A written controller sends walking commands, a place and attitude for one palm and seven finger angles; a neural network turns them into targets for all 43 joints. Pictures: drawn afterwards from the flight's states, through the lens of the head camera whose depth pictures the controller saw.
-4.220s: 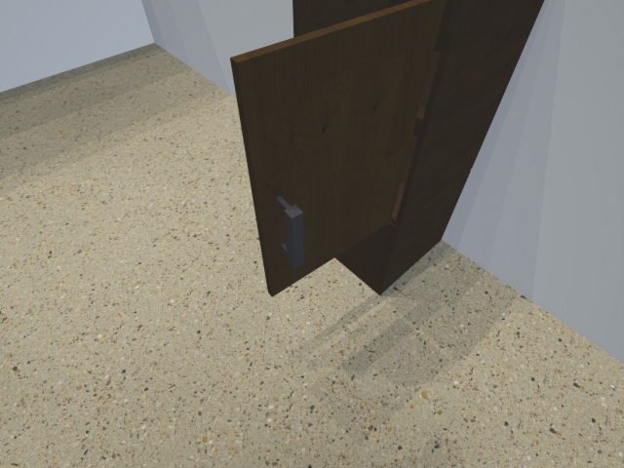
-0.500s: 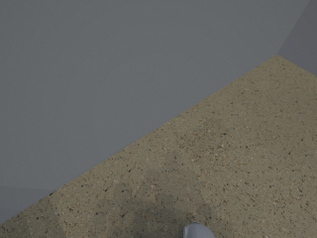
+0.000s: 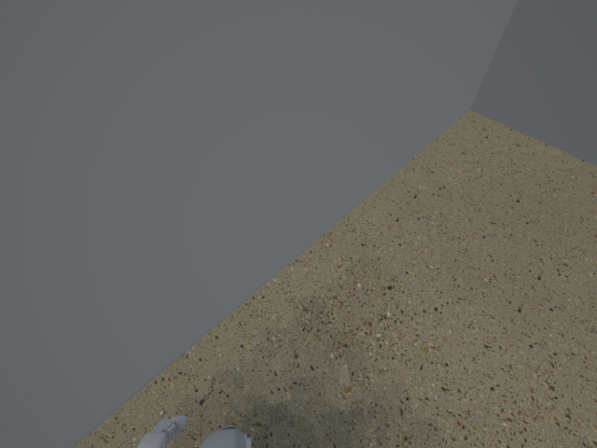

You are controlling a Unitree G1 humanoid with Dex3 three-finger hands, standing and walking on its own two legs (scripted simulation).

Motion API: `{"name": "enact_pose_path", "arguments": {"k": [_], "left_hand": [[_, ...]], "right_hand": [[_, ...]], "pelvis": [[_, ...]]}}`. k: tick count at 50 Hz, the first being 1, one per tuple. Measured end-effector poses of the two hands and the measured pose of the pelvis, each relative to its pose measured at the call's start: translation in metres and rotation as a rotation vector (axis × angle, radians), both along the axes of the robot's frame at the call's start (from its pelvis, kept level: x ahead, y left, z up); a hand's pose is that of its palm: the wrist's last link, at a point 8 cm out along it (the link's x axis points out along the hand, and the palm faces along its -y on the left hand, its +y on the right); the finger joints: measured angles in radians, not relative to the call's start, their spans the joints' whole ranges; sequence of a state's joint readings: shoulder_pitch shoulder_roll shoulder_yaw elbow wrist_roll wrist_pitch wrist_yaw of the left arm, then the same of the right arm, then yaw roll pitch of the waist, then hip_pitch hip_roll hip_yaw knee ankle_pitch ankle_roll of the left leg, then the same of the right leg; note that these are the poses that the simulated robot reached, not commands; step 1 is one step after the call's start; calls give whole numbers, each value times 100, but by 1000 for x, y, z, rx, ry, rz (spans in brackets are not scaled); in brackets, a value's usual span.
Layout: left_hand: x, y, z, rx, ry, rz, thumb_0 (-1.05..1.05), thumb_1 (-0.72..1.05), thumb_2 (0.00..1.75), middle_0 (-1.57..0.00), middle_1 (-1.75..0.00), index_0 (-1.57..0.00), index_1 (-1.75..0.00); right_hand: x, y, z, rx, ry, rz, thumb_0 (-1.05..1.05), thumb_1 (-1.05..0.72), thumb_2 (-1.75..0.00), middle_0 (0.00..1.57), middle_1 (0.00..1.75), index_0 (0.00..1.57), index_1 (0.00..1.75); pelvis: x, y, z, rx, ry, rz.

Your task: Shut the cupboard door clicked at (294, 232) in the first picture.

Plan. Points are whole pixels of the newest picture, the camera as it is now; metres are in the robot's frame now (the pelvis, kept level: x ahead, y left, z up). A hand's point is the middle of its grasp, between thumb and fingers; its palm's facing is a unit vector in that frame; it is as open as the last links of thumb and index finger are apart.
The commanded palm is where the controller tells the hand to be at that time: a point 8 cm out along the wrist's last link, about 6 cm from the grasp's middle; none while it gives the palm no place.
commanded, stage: turn to face it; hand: left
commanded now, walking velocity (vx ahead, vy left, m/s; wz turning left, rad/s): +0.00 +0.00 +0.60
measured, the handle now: out of the picture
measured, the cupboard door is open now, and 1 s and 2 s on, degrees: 84 84 84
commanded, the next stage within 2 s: none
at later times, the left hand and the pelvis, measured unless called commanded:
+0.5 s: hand out of the picture +0.11 +0.21 -0.16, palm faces +0.28 -0.91 -0.31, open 7.4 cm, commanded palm none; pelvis +0.07 -0.04 -0.01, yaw +17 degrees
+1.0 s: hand out of the picture -0.02 +0.14 -0.19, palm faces +0.61 -0.74 -0.27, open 7.4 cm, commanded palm none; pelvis +0.08 -0.06 -0.01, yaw +38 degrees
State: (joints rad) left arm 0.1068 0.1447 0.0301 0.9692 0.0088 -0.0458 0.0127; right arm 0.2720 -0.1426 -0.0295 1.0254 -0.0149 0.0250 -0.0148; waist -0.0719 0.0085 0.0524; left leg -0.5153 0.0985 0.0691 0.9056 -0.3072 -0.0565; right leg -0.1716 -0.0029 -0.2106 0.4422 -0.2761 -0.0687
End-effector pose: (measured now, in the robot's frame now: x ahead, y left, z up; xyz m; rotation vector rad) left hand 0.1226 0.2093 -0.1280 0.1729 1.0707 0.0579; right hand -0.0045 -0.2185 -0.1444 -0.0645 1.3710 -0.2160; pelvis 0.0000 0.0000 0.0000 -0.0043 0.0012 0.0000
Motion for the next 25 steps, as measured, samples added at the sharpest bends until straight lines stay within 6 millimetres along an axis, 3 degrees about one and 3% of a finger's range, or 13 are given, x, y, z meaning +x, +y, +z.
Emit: {"name": "enact_pose_path", "arguments": {"k": [4, 9, 15, 20, 25], "left_hand": [[2, 12, -12, -22, 7, 86, -2, 94, 90, -20, -30, -20, -30], [-12, 40, -36, -5, 98, 166, -1, 92, 90, -20, -30, -20, -30], [-26, 62, -21, 53, 161, 240, 0, 91, 90, -20, -29, -20, -30], [-30, 60, -5, 92, 150, 296, 1, 91, 90, -20, -29, -20, -30], [-32, 38, 3, 130, 108, 352, 1, 91, 90, -20, -29, -20, -30]], "right_hand": [[45, -2, 0, -23, -4, 84, 2, -95, -89, 20, 30, 20, 30], [100, -1, -6, -70, -65, 171, 1, -93, -89, 20, 30, 20, 30], [136, -7, 5, -85, -80, 251, 1, -92, -89, 20, 30, 20, 30], [164, -22, 6, -70, -77, 316, 0, -91, -89, 20, 30, 20, 30], [198, -48, -6, -50, -88, 374, 0, -91, -89, 20, 30, 20, 30]], "pelvis": [[23, 6, -6, -8, -2, 59], [43, 17, -22, -5, 12, 111], [53, 11, -11, -6, 37, 158], [60, -6, -5, -13, 46, 215], [70, -36, -11, -2, 46, 293]]}}
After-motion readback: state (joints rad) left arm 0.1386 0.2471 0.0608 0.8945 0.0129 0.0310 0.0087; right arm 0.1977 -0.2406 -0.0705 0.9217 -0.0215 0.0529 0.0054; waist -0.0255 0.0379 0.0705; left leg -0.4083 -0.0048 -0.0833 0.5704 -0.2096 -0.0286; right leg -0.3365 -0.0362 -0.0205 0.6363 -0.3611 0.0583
